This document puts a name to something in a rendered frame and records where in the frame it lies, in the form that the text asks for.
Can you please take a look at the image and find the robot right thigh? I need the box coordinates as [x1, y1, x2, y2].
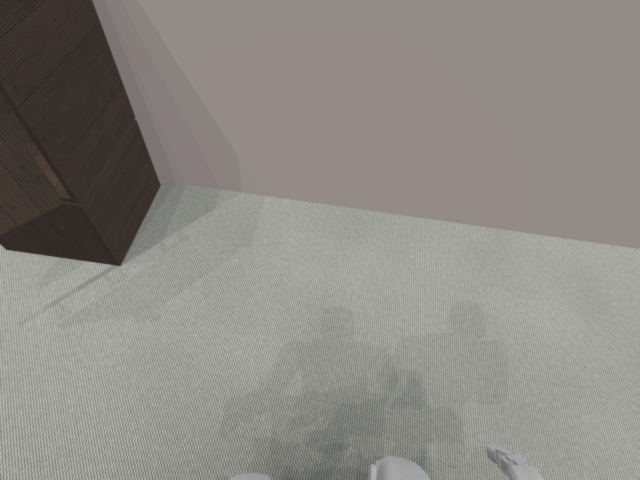
[368, 456, 430, 480]

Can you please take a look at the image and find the cupboard door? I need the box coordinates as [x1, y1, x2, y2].
[0, 110, 65, 235]

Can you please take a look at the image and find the robot right hand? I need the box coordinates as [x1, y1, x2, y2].
[486, 444, 543, 480]

